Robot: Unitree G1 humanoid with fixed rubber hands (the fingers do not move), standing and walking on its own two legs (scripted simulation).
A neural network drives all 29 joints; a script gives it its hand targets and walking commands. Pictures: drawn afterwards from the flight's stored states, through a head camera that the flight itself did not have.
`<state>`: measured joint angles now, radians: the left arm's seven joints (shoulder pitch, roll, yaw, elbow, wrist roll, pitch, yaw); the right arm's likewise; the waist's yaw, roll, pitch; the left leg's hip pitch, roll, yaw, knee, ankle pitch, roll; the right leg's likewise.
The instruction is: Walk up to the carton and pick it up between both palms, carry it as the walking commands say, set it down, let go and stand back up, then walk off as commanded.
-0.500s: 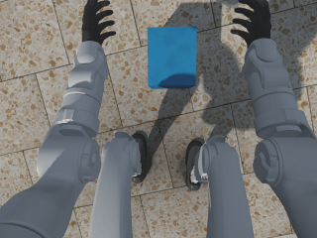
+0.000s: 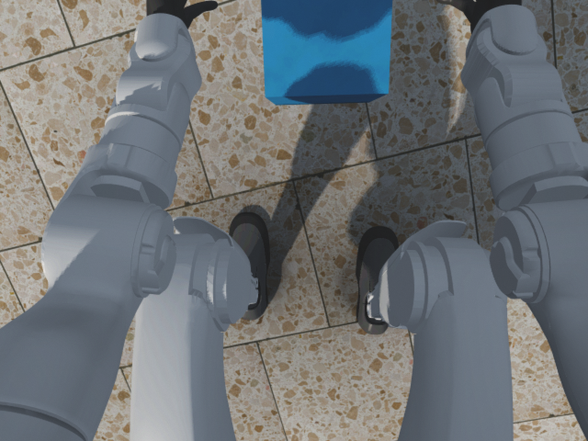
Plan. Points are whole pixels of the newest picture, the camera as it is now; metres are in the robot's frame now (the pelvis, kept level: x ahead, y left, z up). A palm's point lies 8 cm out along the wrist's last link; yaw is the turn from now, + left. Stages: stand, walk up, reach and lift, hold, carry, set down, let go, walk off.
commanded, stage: reach and lift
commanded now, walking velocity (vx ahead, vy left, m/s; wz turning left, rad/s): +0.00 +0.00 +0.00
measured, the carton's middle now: (323, 31) +0.55 +0.00 -0.32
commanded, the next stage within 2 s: none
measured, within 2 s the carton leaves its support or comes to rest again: leaves its support in 1.74 s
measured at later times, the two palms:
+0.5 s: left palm (187, 14) +0.55 +0.17 -0.24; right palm (465, 20) +0.54 -0.17 -0.25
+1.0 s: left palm (216, 15) +0.54 +0.13 -0.24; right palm (436, 19) +0.54 -0.13 -0.24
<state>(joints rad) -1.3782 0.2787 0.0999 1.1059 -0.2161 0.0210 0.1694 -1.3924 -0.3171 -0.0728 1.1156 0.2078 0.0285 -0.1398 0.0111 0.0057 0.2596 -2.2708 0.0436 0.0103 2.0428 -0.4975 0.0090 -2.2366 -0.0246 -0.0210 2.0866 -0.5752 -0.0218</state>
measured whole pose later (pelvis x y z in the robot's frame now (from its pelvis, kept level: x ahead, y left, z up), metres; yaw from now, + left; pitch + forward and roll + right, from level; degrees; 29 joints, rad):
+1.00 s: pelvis +0.00 +0.00 -0.04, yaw +0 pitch +37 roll +1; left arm -1.62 0.26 0.08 1.33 -0.19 -0.04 0.13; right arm -1.59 -0.28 -0.01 1.29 0.19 -0.02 -0.11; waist 0.00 0.01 0.45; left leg -2.33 0.03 0.01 2.19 -0.50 0.01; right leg -2.29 -0.02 0.00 2.24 -0.58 -0.01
